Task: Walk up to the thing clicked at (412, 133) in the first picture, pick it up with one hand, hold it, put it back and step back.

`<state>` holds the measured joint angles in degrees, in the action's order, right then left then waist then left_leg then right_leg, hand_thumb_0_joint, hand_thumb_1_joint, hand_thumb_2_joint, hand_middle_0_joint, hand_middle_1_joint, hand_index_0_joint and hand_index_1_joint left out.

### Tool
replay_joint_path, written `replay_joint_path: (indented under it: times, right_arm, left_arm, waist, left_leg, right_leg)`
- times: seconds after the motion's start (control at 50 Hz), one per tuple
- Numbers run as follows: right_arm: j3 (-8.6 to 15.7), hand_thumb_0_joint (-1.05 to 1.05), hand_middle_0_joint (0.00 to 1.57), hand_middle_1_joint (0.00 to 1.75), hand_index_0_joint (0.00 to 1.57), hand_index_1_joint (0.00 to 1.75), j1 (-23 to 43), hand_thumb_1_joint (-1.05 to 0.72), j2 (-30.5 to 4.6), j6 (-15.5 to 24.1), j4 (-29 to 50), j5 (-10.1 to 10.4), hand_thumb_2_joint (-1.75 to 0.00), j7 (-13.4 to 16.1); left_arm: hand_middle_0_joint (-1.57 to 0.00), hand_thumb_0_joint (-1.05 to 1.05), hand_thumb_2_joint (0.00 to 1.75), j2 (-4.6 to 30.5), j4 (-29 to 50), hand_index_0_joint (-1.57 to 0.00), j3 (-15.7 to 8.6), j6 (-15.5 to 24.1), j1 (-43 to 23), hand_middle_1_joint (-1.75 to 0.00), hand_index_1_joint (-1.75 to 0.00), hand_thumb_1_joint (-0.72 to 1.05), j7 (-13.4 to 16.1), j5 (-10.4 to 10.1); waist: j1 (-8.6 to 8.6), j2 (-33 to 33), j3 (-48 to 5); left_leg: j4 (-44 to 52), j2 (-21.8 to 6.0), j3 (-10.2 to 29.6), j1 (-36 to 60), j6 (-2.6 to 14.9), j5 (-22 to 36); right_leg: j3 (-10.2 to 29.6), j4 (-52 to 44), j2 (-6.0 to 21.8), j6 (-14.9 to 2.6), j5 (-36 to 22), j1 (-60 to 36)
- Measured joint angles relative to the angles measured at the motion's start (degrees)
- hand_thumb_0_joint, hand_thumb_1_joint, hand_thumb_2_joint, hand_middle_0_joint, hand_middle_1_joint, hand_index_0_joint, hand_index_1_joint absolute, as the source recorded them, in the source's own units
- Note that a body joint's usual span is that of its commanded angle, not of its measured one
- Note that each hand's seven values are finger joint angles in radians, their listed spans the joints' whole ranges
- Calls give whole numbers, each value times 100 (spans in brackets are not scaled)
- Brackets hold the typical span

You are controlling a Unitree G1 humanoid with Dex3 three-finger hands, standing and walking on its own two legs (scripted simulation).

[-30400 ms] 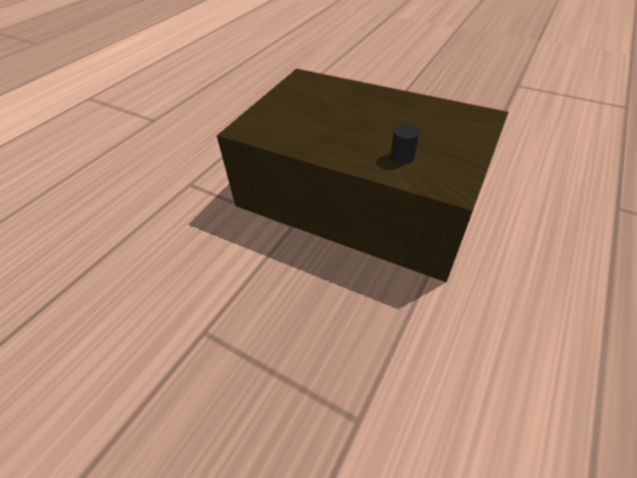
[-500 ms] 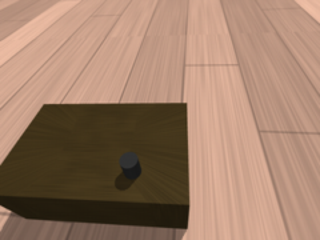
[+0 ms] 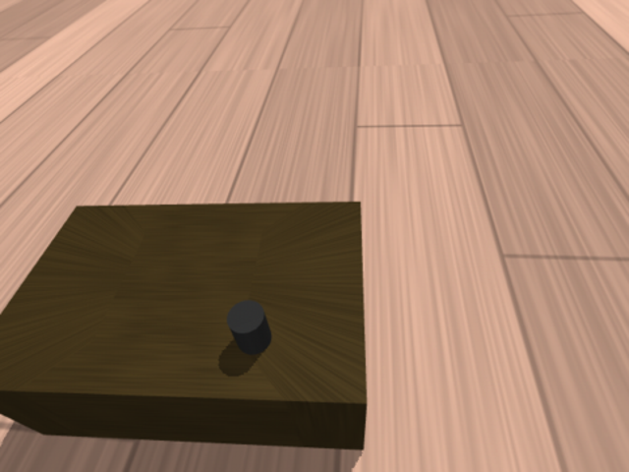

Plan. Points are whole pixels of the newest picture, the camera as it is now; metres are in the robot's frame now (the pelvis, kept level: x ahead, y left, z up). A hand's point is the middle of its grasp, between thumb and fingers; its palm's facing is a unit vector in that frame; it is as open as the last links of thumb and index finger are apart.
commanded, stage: stand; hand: left
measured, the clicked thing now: (250, 327) +0.51 +0.21 -0.34
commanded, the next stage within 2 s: none
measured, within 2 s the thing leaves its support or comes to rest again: neither
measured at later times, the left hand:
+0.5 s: hand out of the picture +0.08 +0.25 -0.15, palm faces -0.01 -0.93 -0.36, open 7.4 cm
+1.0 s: hand out of the picture +0.08 +0.24 -0.15, palm faces -0.02 -0.93 -0.36, open 7.4 cm
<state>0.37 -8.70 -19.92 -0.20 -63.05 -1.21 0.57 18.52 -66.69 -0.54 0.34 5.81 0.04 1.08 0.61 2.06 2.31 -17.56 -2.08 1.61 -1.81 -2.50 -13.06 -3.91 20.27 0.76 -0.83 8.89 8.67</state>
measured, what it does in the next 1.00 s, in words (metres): stands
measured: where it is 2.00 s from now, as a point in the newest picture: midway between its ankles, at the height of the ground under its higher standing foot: outside the picture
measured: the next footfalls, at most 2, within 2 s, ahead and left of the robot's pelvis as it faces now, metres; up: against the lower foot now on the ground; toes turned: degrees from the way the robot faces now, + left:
none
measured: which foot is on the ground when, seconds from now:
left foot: down 0.00-1.00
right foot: down 0.00-1.00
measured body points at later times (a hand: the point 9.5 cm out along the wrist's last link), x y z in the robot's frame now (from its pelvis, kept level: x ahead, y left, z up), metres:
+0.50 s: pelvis +0.00 +0.00 +0.00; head +0.01 -0.02 +0.45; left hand +0.08 +0.30 -0.12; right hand +0.07 -0.30 -0.14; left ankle -0.04 +0.15 -0.75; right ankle +0.03 -0.11 -0.75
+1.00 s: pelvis +0.00 -0.01 +0.00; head +0.01 -0.02 +0.45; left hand +0.08 +0.29 -0.13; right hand +0.06 -0.31 -0.14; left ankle -0.04 +0.15 -0.75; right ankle +0.03 -0.11 -0.75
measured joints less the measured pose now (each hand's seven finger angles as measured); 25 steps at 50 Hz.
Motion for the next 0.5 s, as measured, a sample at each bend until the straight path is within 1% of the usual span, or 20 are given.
replay_joint_path:
  times: [0.08,0.18,0.3,0.5]
  right_arm:
    - [-4,0,20,30,20,30,-10,-90,-1,0,-10,1,-90,-4]
    - [0,0,20,30,20,30,-33,-90,-4,5,-19,-5,-90,-9]
    - [-5,1,20,30,20,30,-34,-90,-17,20,-28,0,-90,0]
    - [-14,0,20,30,20,30,8,-90,-24,27,-23,4,-90,-6]
  left_arm:
    - [-20,0,86,8,1,-20,-9,-1,-4,-29,-29,69,-9,-4]
    - [-20,1,89,21,7,-20,-19,-9,-2,-30,-30,83,-20,-7]
    - [-20,1,90,27,22,-20,-20,-4,-15,-30,-30,89,-26,-16]
    - [-20,1,90,32,56,-20,-14,2,-58,-30,-30,90,-37,-22]
  waist:
    - [-2,-11,6]
    - [-7,-23,10]
    - [-15,-34,21]
    - [-21,-24,15]
  left_leg:
    - [9,-11,-4,-1,-8,0]
    - [3,-28,-9,-9,-18,-15]
    - [40,-27,-22,26,-26,-11]
    - [63,-49,-34,51,-43,-8]
  right_leg:
    - [3,1,-11,-8,5,8]
    - [5,3,-28,-20,14,18]
    - [18,31,-27,-24,40,18]
    - [26,35,-50,-42,47,11]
